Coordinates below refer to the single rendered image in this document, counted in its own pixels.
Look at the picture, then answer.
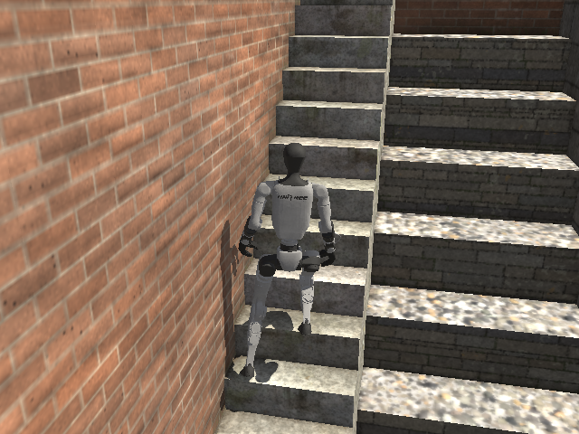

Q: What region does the robot left hand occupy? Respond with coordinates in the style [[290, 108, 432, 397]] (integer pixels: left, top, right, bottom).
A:
[[238, 240, 259, 257]]

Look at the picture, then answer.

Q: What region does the robot right hand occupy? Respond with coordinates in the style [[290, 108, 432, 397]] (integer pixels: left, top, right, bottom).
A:
[[319, 250, 336, 267]]

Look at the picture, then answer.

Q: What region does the humanoid robot torso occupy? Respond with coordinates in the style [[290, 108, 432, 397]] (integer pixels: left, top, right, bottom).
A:
[[271, 177, 313, 272]]

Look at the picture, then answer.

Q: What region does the left robot forearm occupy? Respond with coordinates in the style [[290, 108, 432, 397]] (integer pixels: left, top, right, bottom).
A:
[[241, 216, 256, 245]]

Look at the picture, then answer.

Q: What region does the right robot forearm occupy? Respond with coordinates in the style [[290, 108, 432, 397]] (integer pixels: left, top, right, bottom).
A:
[[322, 221, 336, 253]]

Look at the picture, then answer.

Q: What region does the left robot upper arm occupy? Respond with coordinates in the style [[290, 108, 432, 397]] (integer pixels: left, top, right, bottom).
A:
[[248, 181, 274, 231]]

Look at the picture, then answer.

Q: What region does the right robot shin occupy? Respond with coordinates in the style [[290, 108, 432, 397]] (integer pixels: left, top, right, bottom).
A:
[[300, 275, 314, 324]]

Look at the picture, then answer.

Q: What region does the right robot upper arm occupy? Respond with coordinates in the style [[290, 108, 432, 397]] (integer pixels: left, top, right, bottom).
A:
[[312, 183, 332, 233]]

